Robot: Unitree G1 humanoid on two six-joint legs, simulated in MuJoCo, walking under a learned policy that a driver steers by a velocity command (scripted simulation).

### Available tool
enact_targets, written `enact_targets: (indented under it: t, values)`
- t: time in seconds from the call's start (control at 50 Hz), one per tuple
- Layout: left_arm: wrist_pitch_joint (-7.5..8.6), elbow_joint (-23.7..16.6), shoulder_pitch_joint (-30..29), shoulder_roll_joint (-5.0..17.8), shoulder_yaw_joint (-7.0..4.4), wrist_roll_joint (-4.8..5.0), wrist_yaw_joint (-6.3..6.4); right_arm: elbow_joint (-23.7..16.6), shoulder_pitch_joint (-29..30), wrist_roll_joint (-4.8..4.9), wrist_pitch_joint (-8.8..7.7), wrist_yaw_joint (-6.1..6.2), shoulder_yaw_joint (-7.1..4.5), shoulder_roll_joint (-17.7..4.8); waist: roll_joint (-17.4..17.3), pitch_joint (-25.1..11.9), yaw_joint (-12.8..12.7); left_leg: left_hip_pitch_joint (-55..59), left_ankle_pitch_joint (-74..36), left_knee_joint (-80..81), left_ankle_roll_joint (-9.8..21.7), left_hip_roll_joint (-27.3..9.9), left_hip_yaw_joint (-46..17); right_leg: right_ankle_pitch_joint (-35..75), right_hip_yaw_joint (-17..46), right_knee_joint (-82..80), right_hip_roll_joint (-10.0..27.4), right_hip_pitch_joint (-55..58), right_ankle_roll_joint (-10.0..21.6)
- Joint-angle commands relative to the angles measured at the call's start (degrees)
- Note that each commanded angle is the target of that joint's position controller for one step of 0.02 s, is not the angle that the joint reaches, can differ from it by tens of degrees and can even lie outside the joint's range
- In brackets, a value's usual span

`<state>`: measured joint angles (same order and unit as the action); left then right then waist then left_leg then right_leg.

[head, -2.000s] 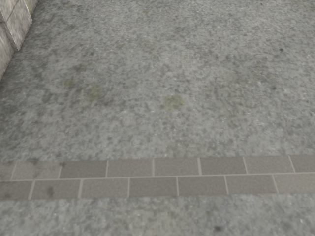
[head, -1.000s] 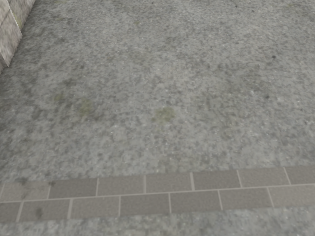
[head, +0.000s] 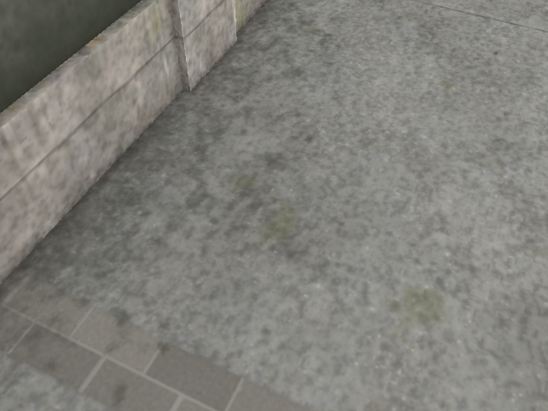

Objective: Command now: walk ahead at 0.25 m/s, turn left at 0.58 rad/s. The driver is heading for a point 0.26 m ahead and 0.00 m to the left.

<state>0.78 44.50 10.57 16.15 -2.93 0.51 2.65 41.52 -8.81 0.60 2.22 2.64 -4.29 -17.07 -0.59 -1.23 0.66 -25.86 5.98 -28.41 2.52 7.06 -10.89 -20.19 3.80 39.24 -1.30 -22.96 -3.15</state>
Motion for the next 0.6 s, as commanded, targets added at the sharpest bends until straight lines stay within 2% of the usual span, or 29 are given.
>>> enact_targets:
  t: [0.02, 0.04, 0.06, 0.08, 0.1, 0.12, 0.14, 0.18, 0.22, 0.24, 0.28, 0.32, 0.36, 0.38, 0.4, 0.42, 0.44, 0.46, 0.48, 0.5, 0.52, 0.56, 0.6]
  values:
    - [1.70, -0.47, 10.67, 7.17, -2.72, 0.34, -0.60, -4.68, 1.76, 0.81, -0.27, 0.19, -1.46, -5.95, -8.85, -3.16, -5.33, -5.08, 33.74, 5.97, 2.63, -6.87, -13.27, -0.27, -0.22, -19.13, 3.39, 18.33, 4.64]
    - [1.68, -0.39, 12.16, 9.60, -3.15, -0.47, -0.54, -4.30, -1.41, 0.82, -0.48, -0.11, -0.37, -0.08, 5.17, -4.83, -3.01, -12.77, 30.00, -15.43, 0.26, -1.01, -2.25, -9.44, 13.25, -21.15, 18.24, 24.11, 7.51]
    - [2.26, -2.10, 9.22, 14.25, -4.14, -3.34, -1.46, -8.46, 2.10, 0.79, -2.27, -0.97, -1.17, -2.94, 15.60, 1.90, -1.59, -26.81, 24.13, -22.09, 0.71, 0.45, 0.32, -20.57, 33.82, -29.42, 25.91, 18.45, 14.50]
    - [3.37, -3.05, 6.12, 12.90, -4.35, -3.54, -1.27, -8.80, 4.66, 0.61, -3.45, -1.31, -2.07, -6.90, 13.33, 5.89, -0.89, -28.78, 18.29, -27.35, 0.90, -3.52, -2.28, -25.44, 34.48, -31.17, 25.93, 15.12, 16.33]
    - [3.96, -3.54, 3.46, 9.17, -3.46, -2.22, -0.73, -7.06, 3.01, 0.28, -3.56, -1.57, -2.58, -8.24, 10.51, 6.89, 0.01, -27.18, 13.25, -28.88, 0.33, -3.64, -2.18, -18.69, 26.52, -30.44, 21.78, 14.84, 13.75]
    - [3.99, -3.94, 2.78, 7.06, -2.78, -1.47, -0.52, -4.77, 0.03, -0.29, -3.16, -1.61, -2.57, -7.14, 8.80, 5.42, 0.69, -23.69, 10.93, -30.93, -0.92, -3.67, -0.55, -10.98, 19.61, -29.25, 18.07, 15.18, 11.48]
    - [3.96, -3.56, 3.63, 6.53, -2.47, -1.07, -0.36, -3.98, -0.91, -0.77, -3.07, -1.75, -2.31, -5.78, 8.34, 5.48, 0.22, -21.66, 8.46, -33.22, -2.07, -3.60, 0.89, -3.51, 14.52, -29.03, 16.19, 14.26, 10.87]
    - [4.16, -2.60, 6.34, 5.06, -1.82, -1.45, -0.45, -3.89, -0.27, -0.68, -3.31, -2.02, -1.78, -3.25, 7.52, 4.69, -0.76, -17.51, 4.90, -34.69, -3.38, -4.06, 3.26, 11.15, 6.75, -28.21, 13.98, 12.82, 10.95]
    - [3.91, -1.69, 8.13, 4.21, -1.53, -1.38, -0.67, -4.74, 1.61, -0.46, -3.55, -2.24, -0.91, -0.85, 8.39, 3.72, -1.46, -14.70, 3.06, -27.69, -4.47, -5.90, 5.53, 23.50, 1.90, -26.48, 12.60, 14.20, 11.20]
    - [3.60, -1.39, 8.33, 4.56, -1.55, -1.08, -0.71, -5.39, 3.25, -0.61, -3.60, -2.47, -0.40, 0.24, 9.21, 3.09, -1.88, -11.85, 2.05, -22.40, -4.91, -7.16, 7.69, 27.24, -0.13, -25.54, 11.73, 14.49, 10.88]
    - [2.93, -0.88, 10.13, 7.63, -2.42, -0.33, -0.82, -6.81, 7.46, -0.49, -3.79, -3.14, 0.38, 1.44, 11.04, 2.55, -4.23, -5.64, 2.46, -14.03, -5.19, -7.29, 11.47, 30.65, -1.81, -23.91, 11.30, 13.98, 10.74]
    - [2.42, -0.23, 12.54, 9.77, -3.05, 0.13, -1.12, -7.53, 8.76, 0.01, -3.84, -3.59, 0.03, 0.03, 12.02, 2.21, -5.39, -2.50, 5.92, -9.28, -4.68, -5.99, 13.17, 31.81, -0.13, -21.78, 12.76, 15.77, 11.53]
    - [2.05, -0.22, 12.13, 9.72, -3.05, 0.76, -1.24, -7.25, 7.23, 0.47, -4.10, -3.77, -0.34, -0.91, 12.13, 1.79, -4.44, 0.97, 4.73, -2.09, -2.85, -5.10, 13.31, 33.44, 2.10, -19.22, 14.23, 17.68, 11.69]
    - [1.93, -0.23, 11.22, 9.20, -2.85, 1.13, -1.22, -6.23, 4.38, 0.38, -4.33, -3.72, -0.70, -1.39, 11.04, 0.82, -2.49, 6.15, -0.96, 4.97, -1.47, -4.48, 13.36, 34.07, 2.32, -16.80, 13.86, 17.66, 10.65]
    - [2.29, 0.21, 12.07, 8.31, -2.55, 1.03, -1.24, -5.40, 1.44, -0.06, -4.49, -3.28, -1.34, -3.37, 9.15, -1.42, -1.13, 13.82, -8.97, 9.38, 0.24, -5.88, 10.83, 37.05, 0.91, -12.83, 12.11, 16.40, 8.43]
    - [3.23, -1.04, 11.39, 6.39, -1.76, -0.44, -1.32, -4.82, -4.12, -1.14, -4.50, -2.48, -2.18, -7.19, 4.56, -8.55, 0.68, 27.06, -30.49, 4.47, 2.69, -13.29, 3.99, 30.23, -1.91, -5.11, 9.40, 10.64, 5.23]
    - [3.96, -1.41, 16.64, 2.00, 0.00, -1.92, -1.81, -3.14, -7.88, -2.24, -3.69, -1.95, -2.31, -8.85, -7.67, -16.57, -0.76, 43.74, -45.82, -2.34, 11.47, -24.35, -6.08, 7.77, -4.35, 4.96, 5.93, -3.08, 1.29]
    - [3.79, -1.52, 13.26, 1.86, 0.27, -1.39, -1.79, -1.76, -9.82, -1.58, -3.14, -2.04, -1.01, -3.72, -12.61, -18.92, 1.86, 39.65, -44.66, 1.71, 16.66, -28.18, -11.44, -16.79, -1.33, 12.30, 4.87, -5.09, -0.85]
    - [2.86, -2.16, 9.95, 4.68, -0.62, -0.17, -1.80, -1.34, -7.44, -1.42, -3.09, -2.34, 0.00, -1.39, -9.90, -13.97, 1.55, 34.35, -37.15, 3.64, 15.51, -26.03, -8.89, -20.96, -0.25, 16.59, 6.02, -6.84, -1.46]
    - [1.92, -1.87, 8.58, 4.47, -0.74, 0.10, -1.42, -1.53, -3.51, -1.41, -3.24, -2.42, 0.21, -1.27, -7.45, -10.16, 0.42, 29.18, -31.38, 4.67, 13.25, -23.71, -5.92, -20.21, -0.63, 17.30, 6.56, -7.55, -1.54]
    - [0.93, -1.66, 8.50, 4.33, -0.87, -0.42, -0.86, -1.99, 0.22, -1.20, -3.36, -2.53, 0.20, -1.96, -6.25, -6.90, -0.78, 23.05, -26.47, 6.36, 11.60, -21.99, -3.46, -17.65, -0.91, 14.65, 6.78, -6.01, -1.96]
    - [-0.35, -0.77, 10.46, 3.06, -0.77, -0.93, 0.07, -2.00, 5.25, -1.52, -3.15, -2.34, -0.28, -3.50, -8.09, -4.25, -3.54, 12.03, -19.56, 8.90, 9.77, -18.81, 0.64, -9.90, -2.32, 8.43, 6.03, 2.55, -2.47]
    - [-0.54, 0.41, 12.36, 1.74, -0.48, -0.94, 0.10, -1.35, 6.29, -1.61, -2.79, -2.21, -0.06, -2.43, -8.50, -4.64, -4.34, 8.79, -14.51, 8.77, 9.14, -17.17, 3.11, -0.95, -4.09, 2.22, 4.81, 8.56, -2.03]
